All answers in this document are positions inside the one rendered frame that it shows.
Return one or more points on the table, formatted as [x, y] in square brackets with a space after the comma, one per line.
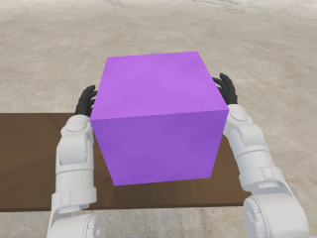
[28, 143]

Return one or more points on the right robot hand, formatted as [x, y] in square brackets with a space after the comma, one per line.
[227, 89]

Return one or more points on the robot right upper arm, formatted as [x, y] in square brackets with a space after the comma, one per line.
[274, 215]

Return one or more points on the left robot hand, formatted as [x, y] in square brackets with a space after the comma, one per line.
[85, 102]

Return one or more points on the robot left forearm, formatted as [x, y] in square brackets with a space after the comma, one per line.
[74, 165]

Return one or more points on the carton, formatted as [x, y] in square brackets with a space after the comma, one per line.
[158, 117]

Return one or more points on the robot right forearm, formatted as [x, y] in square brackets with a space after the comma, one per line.
[258, 173]

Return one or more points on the robot left upper arm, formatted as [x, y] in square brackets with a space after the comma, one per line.
[79, 226]

